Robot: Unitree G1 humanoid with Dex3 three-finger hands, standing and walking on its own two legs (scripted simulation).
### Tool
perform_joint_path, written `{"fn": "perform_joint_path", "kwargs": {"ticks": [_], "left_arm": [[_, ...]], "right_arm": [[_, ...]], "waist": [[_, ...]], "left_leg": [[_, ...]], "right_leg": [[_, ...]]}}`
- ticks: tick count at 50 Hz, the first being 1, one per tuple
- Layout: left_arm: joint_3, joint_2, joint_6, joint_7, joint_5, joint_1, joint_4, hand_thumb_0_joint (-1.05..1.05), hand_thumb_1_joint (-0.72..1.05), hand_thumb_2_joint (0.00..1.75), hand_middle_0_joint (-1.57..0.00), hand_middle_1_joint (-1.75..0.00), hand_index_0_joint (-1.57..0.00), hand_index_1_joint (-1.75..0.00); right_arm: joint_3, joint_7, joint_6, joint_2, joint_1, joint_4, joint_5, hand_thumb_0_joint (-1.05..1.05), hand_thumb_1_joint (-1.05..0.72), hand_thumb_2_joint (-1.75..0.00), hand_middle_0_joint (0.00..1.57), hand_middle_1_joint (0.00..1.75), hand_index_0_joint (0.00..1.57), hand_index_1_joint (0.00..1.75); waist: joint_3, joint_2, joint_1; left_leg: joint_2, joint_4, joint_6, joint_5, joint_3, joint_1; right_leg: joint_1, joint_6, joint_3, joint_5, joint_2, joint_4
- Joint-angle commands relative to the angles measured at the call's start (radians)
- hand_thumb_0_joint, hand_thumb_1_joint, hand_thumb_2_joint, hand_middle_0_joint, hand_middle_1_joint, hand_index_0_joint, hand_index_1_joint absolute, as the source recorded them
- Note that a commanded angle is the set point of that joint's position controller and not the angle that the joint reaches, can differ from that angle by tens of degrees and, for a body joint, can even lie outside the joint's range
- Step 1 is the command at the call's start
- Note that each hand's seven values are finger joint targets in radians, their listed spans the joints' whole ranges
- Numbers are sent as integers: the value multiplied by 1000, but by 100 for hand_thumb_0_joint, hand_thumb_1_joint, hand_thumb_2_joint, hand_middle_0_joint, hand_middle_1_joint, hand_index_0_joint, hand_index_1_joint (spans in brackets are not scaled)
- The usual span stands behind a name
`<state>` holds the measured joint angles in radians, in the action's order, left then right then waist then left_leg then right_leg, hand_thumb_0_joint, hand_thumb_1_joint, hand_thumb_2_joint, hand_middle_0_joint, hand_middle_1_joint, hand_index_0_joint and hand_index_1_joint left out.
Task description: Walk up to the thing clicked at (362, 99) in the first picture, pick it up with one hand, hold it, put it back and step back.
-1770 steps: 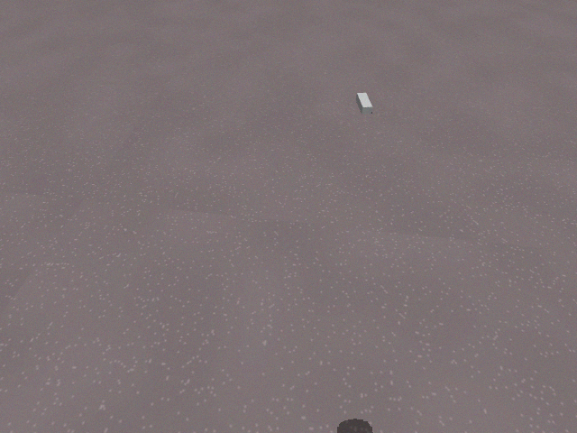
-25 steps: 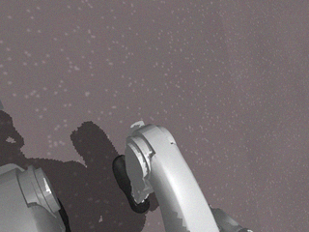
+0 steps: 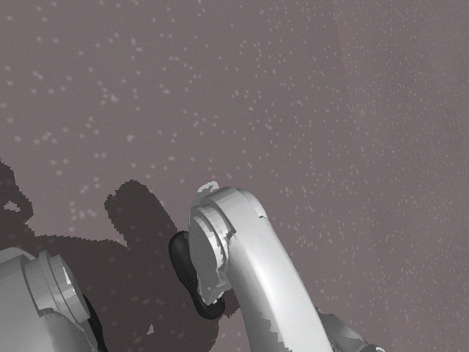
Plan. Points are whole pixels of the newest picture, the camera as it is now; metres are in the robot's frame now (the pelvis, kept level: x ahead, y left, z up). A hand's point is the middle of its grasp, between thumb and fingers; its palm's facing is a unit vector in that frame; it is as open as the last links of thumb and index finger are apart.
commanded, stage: withdraw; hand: left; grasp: from above
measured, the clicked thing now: out of the picture +0.46 +0.31 -0.28
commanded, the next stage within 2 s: home in 0.74 s
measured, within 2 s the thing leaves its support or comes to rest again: neither
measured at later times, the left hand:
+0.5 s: hand out of the picture +0.46 +0.33 -0.09, palm faces -0.39 -0.09 -0.91, open 13.9 cm
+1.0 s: hand out of the picture +0.45 +0.32 -0.16, palm faces -0.41 -0.11 -0.91, open 13.1 cm
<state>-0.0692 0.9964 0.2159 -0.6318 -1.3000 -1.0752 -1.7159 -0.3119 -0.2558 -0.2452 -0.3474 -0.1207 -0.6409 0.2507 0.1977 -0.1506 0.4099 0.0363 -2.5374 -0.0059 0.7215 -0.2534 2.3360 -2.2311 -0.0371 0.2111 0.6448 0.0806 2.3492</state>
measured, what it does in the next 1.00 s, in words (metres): stands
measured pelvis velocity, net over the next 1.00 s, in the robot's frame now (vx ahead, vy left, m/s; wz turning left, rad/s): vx -0.01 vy -0.01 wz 0.12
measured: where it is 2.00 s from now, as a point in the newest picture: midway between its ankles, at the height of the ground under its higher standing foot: (152, 322)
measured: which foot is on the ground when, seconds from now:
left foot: down 0.00-1.00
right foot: down 0.00-1.00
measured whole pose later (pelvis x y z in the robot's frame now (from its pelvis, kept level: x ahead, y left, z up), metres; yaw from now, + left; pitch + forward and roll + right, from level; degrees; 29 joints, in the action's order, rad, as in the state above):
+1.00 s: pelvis -0.01 -0.01 +0.02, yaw +7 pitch +33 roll -8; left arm -0.02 0.77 0.18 -0.45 -1.27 -1.10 -1.56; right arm -0.14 -0.11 -0.08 -0.30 -0.21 -0.70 0.17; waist 0.01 -0.05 0.32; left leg 0.01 -2.41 0.00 0.64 -0.13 2.35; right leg -2.27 -0.01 0.12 0.63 0.03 2.32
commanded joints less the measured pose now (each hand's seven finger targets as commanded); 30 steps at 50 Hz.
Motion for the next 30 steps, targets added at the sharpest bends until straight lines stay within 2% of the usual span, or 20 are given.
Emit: {"fn": "perform_joint_path", "kwargs": {"ticks": [1, 2, 3, 4, 5, 6, 7, 8, 9, 11, 13, 16, 17, 19, 20, 23, 25, 27, 30], "left_arm": [[-27, 215, -12, -36, 24, -285, 183, 0, -47, 95, -8, -98, -10, -96], [-60, 242, -21, -41, 25, -292, 238, 0, -48, 95, -8, -98, -10, -96], [-74, 233, -32, -44, 27, -279, 260, 0, -49, 96, -9, -97, -9, -96], [-55, 184, -50, -42, 33, -244, 248, 0, -49, 96, -9, -96, -9, -95], [-84, 184, -67, -49, 51, -213, 247, 0, -49, 96, -8, -97, -9, -96], [-44, 113, -76, -42, 68, -252, 359, 0, -49, 96, -8, -97, -8, -96], [-64, 119, -100, -38, 84, -212, 347, 0, -49, 96, -7, -97, -8, -96], [-23, 70, -118, -25, 91, -235, 373, 0, -50, 97, -7, -97, -8, -96], [-49, 83, -135, -15, 100, -231, 409, 0, -50, 97, -7, -97, -7, -96], [-21, 27, -173, 21, 120, -226, 441, 0, -49, 97, -7, -97, -7, -96], [4, -31, -208, 71, 141, -188, 429, 0, -50, 97, -7, -97, -8, -97], [39, -75, -230, 165, 168, -205, 505, 0, -51, 99, -8, -98, -8, -98], [63, -115, -233, 200, 180, -211, 528, 0, -51, 99, -8, -97, -8, -98], [90, -150, -234, 265, 187, -247, 564, 0, -51, 99, -9, -97, -8, -98], [100, -161, -234, 294, 189, -233, 553, 0, -49, 99, -10, -96, -10, -97], [132, -213, -221, 366, 187, -220, 521, 0, -49, 99, -11, -95, -10, -97], [131, -205, -206, 398, 191, -204, 514, 0, -48, 99, -10, -97, -9, -98], [133, -198, -190, 418, 182, -199, 485, 0, -47, 99, -11, -97, -10, -97], [138, -193, -152, 422, 161, -223, 468, 0, -47, 99, -10, -97, -10, -98]], "right_arm": [[116, 2, -12, -345, -210, -19, -10, 0, -90, -90, 20, 30, 20, 30], [127, -2, -11, -338, -219, -26, -11, 0, -90, -90, 20, 30, 20, 30], [138, -8, -13, -337, -213, -24, -11, 0, -90, -90, 20, 30, 20, 30], [144, -18, -13, -320, -219, -21, -13, 0, -90, -90, 20, 30, 20, 30], [159, -20, -5, -319, -224, -32, -20, 0, -90, -90, 20, 30, 20, 30], [169, -29, -5, -295, -210, -6, -32, 0, -90, -90, 20, 30, 20, 30], [183, -31, 3, -295, -214, -21, -39, 0, -89, -90, 20, 30, 20, 30], [188, -38, 8, -276, -209, -30, -48, 0, -90, -90, 20, 30, 20, 30], [206, -39, 14, -277, -222, -38, -57, 0, -89, -90, 20, 30, 20, 30], [227, -46, 32, -263, -227, -46, -80, 0, -89, -90, 20, 30, 20, 30], [250, -45, 52, -263, -240, -65, -101, 0, -89, -90, 20, 30, 20, 30], [278, -33, 91, -248, -245, -58, -132, 0, -90, -90, 20, 30, 20, 30], [288, -29, 106, -240, -248, -55, -140, 0, -90, -90, 20, 30, 20, 30], [302, -12, 139, -228, -265, -54, -151, 0, -90, -90, 20, 30, 20, 30], [310, 0, 154, -224, -263, -53, -158, 0, -90, -90, 20, 30, 20, 30], [318, 35, 192, -212, -266, -30, -165, 0, -90, -90, 20, 30, 20, 30], [315, 61, 212, -196, -264, -16, -168, 0, -89, -90, 20, 30, 20, 30], [311, 88, 227, -196, -261, -6, -167, 0, -89, -90, 20, 30, 20, 30], [299, 123, 236, -181, -245, -2, -165, 0, -89, -90, 20, 30, 20, 30]], "waist": [[-702, 621, 41], [-753, 673, 13], [-785, 704, -3], [-800, 709, 0], [-812, 691, -15], [-866, 729, -34], [-898, 738, -49], [-888, 734, -57], [-923, 711, -65], [-934, 689, -79], [-913, 627, -91], [-947, 584, -111], [-936, 569, -106], [-946, 516, -98], [-932, 484, -108], [-861, 383, -101], [-839, 313, -115], [-811, 270, -116], [-783, 280, -119]], "left_leg": [[23, 266, 14, -258, 73, -544], [26, 279, 21, -282, 70, -591], [25, 275, 27, -304, 71, -610], [23, 276, 23, -311, 87, -608], [23, 293, 21, -296, 92, -584], [16, 300, 22, -316, 104, -602], [17, 305, 19, -329, 115, -616], [13, 298, 13, -326, 125, -591], [11, 301, 8, -322, 129, -582], [4, 312, -1, -315, 145, -546], [1, 339, -4, -290, 145, -533], [-8, 388, -10, -248, 147, -539], [-12, 410, -11, -227, 150, -532], [-20, 434, -16, -204, 156, -525], [-21, 440, -18, -200, 160, -526], [-36, 457, -23, -165, 173, -468], [-44, 463, -29, -161, 191, -440], [-48, 461, -32, -166, 200, -433], [-52, 467, -30, -146, 207, -430]], "right_leg": [[364, 62, 74, -280, 28, -179], [363, 65, 75, -292, 28, -175], [346, 70, 76, -302, 25, -165], [375, 67, 67, -320, 32, -176], [382, 68, 65, -316, 34, -183], [372, 71, 60, -328, 31, -188], [388, 72, 53, -342, 35, -198], [359, 73, 43, -341, 35, -199], [363, 72, 40, -340, 34, -206], [357, 72, 21, -337, 30, -218], [329, 74, 13, -309, 27, -230], [346, 80, -9, -264, 20, -262], [352, 83, -17, -243, 15, -278], [380, 82, -34, -222, 12, -310], [377, 84, -42, -212, 12, -324], [388, 93, -59, -153, 7, -368], [427, 91, -74, -128, 2, -400], [431, 90, -82, -124, -4, -421], [415, 92, -92, -91, -8, -420]]}}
